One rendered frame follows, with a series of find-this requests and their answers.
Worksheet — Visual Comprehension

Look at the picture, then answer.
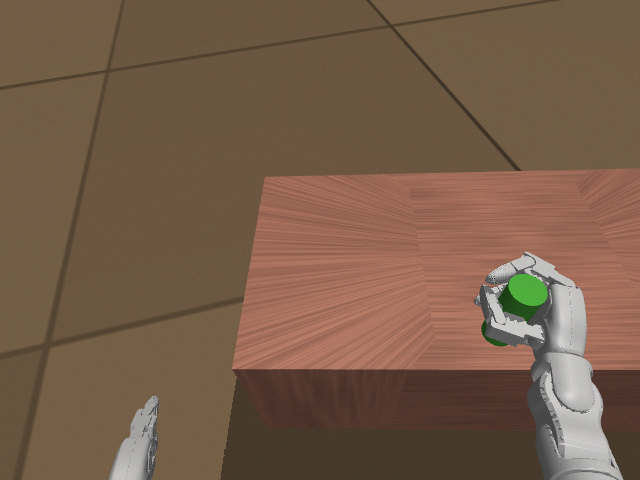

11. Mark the right robot arm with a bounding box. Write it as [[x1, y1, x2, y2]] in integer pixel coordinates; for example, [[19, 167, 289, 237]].
[[527, 351, 624, 480]]

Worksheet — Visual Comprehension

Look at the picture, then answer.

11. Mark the left robot hand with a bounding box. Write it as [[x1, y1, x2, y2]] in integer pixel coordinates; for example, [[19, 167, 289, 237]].
[[108, 396, 159, 480]]

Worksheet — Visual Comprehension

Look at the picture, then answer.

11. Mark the right robot hand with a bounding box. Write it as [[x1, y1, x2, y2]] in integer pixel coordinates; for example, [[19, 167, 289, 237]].
[[474, 252, 587, 360]]

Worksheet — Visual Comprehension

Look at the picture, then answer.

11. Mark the can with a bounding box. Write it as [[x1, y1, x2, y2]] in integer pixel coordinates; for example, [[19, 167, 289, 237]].
[[481, 274, 548, 347]]

